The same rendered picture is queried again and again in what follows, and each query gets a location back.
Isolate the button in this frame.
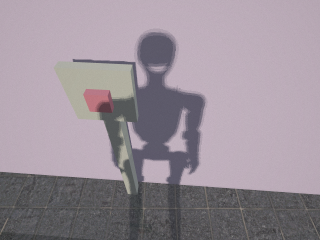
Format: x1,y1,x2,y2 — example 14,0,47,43
83,89,114,113

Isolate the panel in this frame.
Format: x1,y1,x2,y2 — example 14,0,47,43
54,61,139,195

